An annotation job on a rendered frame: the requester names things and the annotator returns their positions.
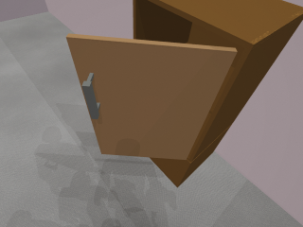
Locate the cupboard door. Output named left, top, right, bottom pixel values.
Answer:
left=66, top=33, right=238, bottom=160

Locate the handle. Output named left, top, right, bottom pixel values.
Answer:
left=81, top=73, right=100, bottom=119

